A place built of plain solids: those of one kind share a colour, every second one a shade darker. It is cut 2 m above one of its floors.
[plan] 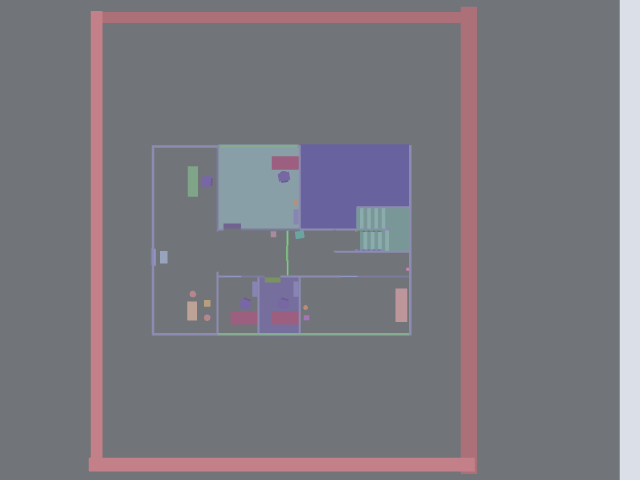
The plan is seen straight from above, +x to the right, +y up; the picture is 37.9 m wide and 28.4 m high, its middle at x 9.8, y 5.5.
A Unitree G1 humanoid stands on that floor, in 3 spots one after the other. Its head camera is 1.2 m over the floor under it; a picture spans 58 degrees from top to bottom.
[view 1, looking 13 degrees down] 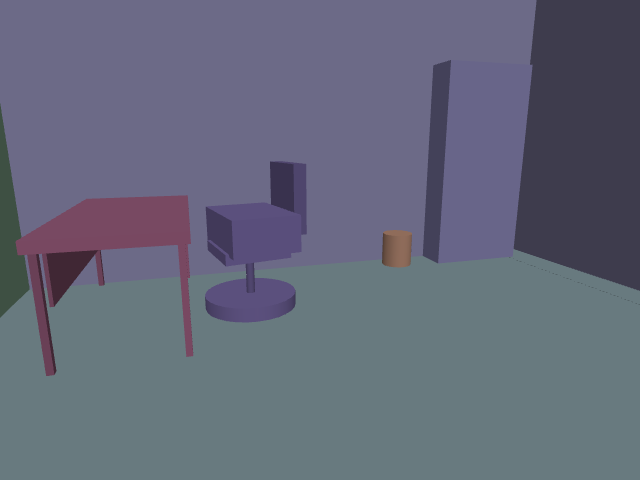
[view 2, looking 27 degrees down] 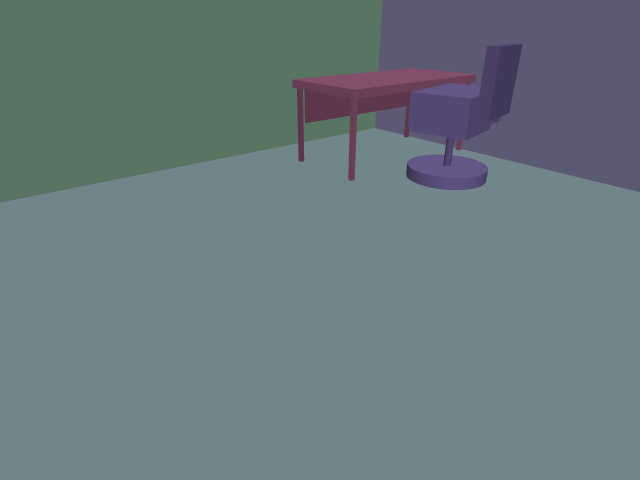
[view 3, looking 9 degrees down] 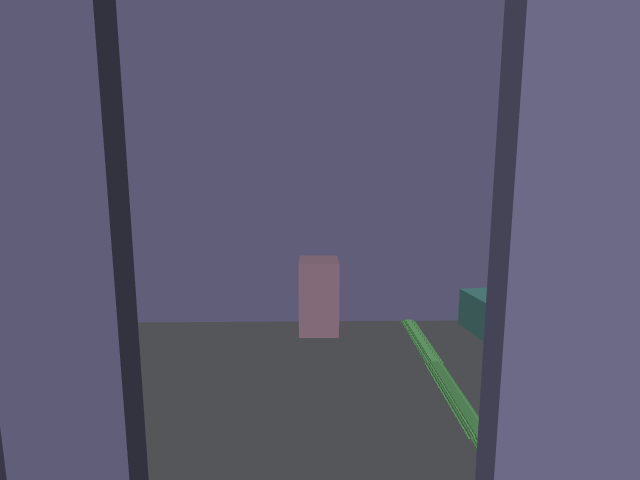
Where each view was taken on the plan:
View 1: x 4.60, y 9.66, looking -17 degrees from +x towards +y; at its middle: wall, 4.23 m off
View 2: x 4.60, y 7.18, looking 51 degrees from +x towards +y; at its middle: cell_level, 2.64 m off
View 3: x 7.00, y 2.28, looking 89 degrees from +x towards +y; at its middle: wall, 3.83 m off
